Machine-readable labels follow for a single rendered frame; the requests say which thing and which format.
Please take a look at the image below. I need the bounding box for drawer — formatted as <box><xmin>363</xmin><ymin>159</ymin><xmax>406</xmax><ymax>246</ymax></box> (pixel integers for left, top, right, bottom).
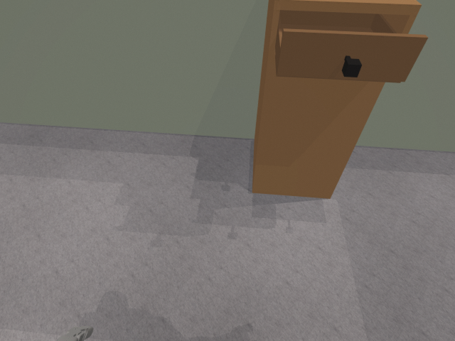
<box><xmin>275</xmin><ymin>10</ymin><xmax>428</xmax><ymax>83</ymax></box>

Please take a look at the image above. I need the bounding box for handle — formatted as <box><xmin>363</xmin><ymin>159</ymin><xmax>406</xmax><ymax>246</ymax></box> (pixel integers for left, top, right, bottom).
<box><xmin>342</xmin><ymin>56</ymin><xmax>362</xmax><ymax>77</ymax></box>

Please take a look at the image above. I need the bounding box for robot left hand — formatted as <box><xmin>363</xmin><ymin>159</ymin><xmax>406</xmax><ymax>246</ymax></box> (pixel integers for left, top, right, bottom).
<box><xmin>56</xmin><ymin>326</ymin><xmax>93</xmax><ymax>341</ymax></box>

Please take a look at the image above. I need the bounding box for cabinet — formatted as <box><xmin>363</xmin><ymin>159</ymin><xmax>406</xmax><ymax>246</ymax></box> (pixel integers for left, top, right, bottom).
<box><xmin>252</xmin><ymin>0</ymin><xmax>422</xmax><ymax>199</ymax></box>

